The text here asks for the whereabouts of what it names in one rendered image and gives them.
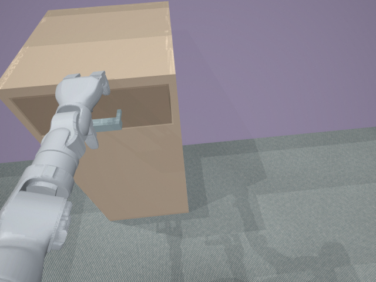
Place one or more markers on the robot left upper arm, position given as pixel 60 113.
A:
pixel 33 225

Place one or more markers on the left robot forearm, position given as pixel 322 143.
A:
pixel 56 161

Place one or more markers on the cabinet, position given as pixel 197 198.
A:
pixel 137 171

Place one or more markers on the left robot hand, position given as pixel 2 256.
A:
pixel 86 90

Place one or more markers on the drawer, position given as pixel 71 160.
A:
pixel 140 106

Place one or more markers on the handle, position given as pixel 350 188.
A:
pixel 108 124

